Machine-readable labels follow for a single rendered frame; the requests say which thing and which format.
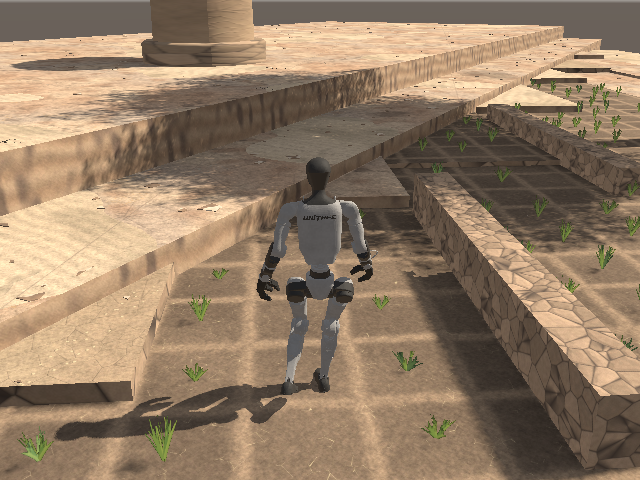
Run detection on robot left shin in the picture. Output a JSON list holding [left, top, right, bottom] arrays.
[[285, 318, 305, 384]]

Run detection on robot right forearm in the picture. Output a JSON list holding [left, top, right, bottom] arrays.
[[357, 238, 372, 270]]

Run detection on left robot hand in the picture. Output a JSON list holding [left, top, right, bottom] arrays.
[[256, 279, 280, 301]]

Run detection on right robot hand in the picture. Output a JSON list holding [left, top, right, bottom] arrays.
[[350, 265, 373, 282]]

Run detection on robot left upper arm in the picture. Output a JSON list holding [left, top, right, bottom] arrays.
[[270, 201, 299, 258]]

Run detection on robot left forearm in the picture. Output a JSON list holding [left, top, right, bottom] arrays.
[[259, 242, 280, 282]]

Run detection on robot right upper arm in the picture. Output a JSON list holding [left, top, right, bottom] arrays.
[[339, 200, 368, 254]]

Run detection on left robot foot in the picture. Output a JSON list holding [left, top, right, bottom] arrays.
[[280, 379, 298, 395]]

